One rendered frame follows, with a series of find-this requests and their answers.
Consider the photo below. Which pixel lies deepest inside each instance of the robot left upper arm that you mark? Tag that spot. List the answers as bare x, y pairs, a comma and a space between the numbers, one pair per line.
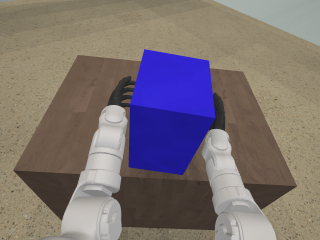
91, 218

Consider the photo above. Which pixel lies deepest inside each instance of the carton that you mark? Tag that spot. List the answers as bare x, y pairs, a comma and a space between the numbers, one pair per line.
171, 111

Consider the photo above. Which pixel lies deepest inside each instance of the left robot hand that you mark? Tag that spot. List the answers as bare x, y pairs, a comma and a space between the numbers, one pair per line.
117, 96

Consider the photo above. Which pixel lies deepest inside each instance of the pedestal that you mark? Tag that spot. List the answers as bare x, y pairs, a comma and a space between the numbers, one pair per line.
58, 151

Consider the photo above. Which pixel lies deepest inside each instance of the right robot hand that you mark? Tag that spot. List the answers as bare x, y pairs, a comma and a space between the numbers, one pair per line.
219, 122

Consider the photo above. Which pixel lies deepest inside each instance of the robot right upper arm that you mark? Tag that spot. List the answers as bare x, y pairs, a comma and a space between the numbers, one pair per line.
243, 225

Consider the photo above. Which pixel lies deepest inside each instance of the left robot forearm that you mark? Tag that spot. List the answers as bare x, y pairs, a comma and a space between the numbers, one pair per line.
101, 177

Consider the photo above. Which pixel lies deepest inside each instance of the right robot forearm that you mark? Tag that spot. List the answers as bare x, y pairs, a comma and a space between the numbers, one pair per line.
225, 181

